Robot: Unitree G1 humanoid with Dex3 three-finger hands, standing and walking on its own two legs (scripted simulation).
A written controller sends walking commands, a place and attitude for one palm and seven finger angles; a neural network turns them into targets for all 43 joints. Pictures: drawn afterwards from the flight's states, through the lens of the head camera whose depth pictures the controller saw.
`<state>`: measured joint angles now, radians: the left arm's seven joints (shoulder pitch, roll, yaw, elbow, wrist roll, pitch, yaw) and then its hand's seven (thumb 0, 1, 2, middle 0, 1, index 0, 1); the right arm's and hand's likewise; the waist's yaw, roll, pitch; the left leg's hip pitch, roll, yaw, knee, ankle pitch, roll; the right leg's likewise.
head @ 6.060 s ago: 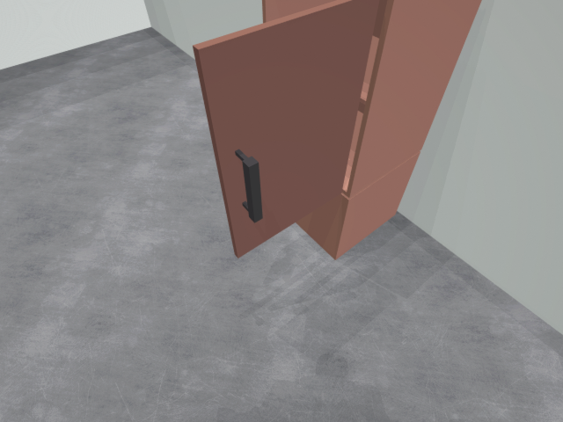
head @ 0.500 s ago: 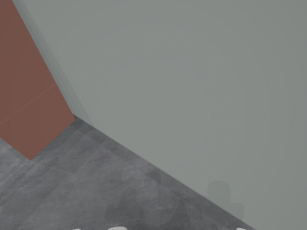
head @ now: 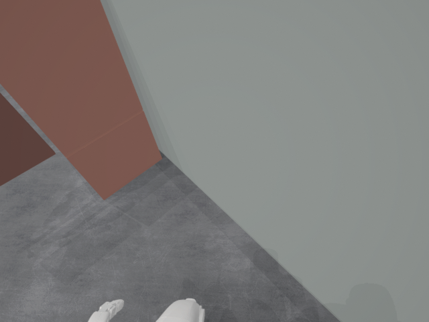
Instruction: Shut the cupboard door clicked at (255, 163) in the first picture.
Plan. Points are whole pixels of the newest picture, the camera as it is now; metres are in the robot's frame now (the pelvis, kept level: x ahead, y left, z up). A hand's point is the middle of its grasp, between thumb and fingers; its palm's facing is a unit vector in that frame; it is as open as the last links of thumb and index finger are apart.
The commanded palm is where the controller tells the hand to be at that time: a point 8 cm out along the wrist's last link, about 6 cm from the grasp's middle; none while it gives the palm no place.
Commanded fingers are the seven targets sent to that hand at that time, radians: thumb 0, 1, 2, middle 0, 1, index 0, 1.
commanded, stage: turn to face it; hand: left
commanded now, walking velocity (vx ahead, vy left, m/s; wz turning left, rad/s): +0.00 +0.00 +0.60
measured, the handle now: out of the picture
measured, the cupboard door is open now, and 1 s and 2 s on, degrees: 89 89 89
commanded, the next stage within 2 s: take the last steps up to it in 1.04 s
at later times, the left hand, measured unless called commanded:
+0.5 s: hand out of the picture +0.00 +0.24 -0.17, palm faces +0.34 -0.90 -0.26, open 7.4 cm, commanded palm none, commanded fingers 0.00 0.90 0.90 -0.20 -0.30 -0.20 -0.30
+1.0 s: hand out of the picture -0.01 +0.15 -0.15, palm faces +0.58 -0.78 -0.25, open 7.3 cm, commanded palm none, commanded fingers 0.00 0.90 0.90 -0.20 -0.30 -0.20 -0.30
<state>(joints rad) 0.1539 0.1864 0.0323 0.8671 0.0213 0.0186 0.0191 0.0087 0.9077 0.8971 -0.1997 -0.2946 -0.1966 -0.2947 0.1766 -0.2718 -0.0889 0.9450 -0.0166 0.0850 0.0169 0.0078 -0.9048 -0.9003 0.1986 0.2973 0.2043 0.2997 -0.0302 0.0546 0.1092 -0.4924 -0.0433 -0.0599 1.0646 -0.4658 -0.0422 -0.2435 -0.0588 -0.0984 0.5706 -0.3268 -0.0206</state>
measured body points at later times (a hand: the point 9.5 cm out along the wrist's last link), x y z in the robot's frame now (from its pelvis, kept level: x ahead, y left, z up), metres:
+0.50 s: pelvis +0.01 +0.01 +0.00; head +0.06 +0.04 +0.45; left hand -0.01 +0.29 -0.15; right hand +0.19 -0.20 -0.13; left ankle -0.02 +0.12 -0.73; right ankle +0.02 -0.14 -0.66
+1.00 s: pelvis +0.04 -0.04 +0.01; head +0.09 -0.02 +0.45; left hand -0.04 +0.19 -0.13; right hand +0.26 -0.21 -0.15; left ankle -0.05 +0.07 -0.68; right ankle +0.08 -0.14 -0.73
